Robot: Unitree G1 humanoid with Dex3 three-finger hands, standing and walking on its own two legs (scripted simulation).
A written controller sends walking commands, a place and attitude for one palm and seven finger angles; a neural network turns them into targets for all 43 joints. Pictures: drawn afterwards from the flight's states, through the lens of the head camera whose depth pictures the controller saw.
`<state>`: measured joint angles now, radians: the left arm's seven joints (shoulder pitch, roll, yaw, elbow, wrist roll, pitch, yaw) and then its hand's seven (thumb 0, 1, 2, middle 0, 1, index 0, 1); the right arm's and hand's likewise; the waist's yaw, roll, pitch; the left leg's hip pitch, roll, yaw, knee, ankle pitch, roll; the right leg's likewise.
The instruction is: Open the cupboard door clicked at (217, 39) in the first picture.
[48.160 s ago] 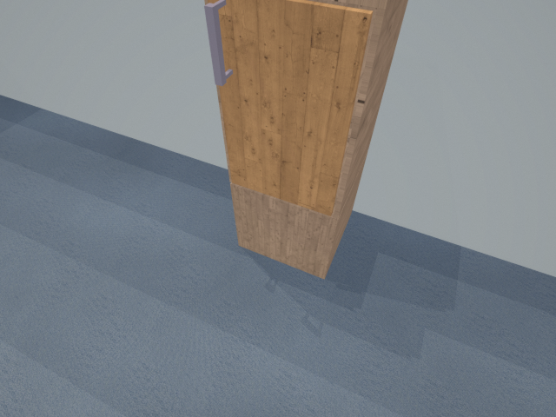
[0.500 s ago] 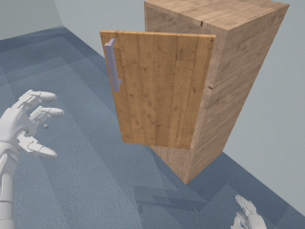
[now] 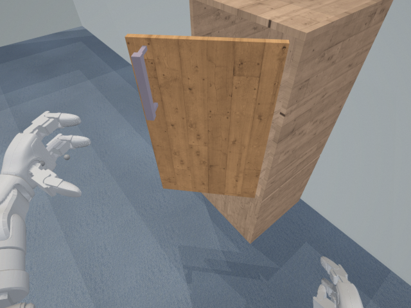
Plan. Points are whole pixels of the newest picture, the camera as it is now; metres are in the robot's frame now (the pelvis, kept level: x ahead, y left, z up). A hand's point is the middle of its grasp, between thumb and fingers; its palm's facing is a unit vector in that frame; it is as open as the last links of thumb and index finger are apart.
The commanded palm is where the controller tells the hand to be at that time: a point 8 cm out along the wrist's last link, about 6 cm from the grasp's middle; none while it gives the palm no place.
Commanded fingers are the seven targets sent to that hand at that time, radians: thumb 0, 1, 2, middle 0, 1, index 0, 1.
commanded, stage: move the hooked fingers beside the handle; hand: left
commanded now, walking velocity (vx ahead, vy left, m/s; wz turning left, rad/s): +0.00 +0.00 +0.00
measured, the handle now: (147, 85) +0.57 +0.19 +0.15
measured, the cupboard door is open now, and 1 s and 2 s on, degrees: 43 43 43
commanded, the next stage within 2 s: none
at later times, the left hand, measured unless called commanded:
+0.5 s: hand (82, 134) +0.38 +0.27 +0.16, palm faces -0.01 -1.00 -0.02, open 14.0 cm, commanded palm +0.36 +0.32 +0.16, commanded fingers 0.00 -0.50 0.30 -0.30 -1.20 -0.30 -1.20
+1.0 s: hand (102, 107) +0.46 +0.26 +0.16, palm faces -0.02 -1.00 -0.01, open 14.0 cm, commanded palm +0.45 +0.31 +0.16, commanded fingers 0.00 -0.50 0.30 -0.30 -1.20 -0.30 -1.20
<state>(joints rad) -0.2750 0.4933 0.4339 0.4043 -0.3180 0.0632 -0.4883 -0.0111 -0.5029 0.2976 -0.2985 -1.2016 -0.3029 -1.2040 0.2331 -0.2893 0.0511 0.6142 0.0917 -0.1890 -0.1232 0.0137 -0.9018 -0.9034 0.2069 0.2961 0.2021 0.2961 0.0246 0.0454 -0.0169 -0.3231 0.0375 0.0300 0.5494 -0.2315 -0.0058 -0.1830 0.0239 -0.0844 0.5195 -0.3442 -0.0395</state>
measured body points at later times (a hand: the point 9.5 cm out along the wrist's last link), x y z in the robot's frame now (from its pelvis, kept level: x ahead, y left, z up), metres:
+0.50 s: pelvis +0.00 +0.02 +0.00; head +0.01 +0.01 +0.45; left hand +0.37 +0.32 +0.17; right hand +0.13 -0.24 -0.09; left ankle +0.04 +0.13 -0.73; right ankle -0.04 -0.09 -0.73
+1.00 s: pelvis +0.00 +0.02 -0.01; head +0.05 +0.02 +0.44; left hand +0.45 +0.31 +0.17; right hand +0.02 -0.27 -0.12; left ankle +0.04 +0.13 -0.73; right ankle -0.04 -0.09 -0.73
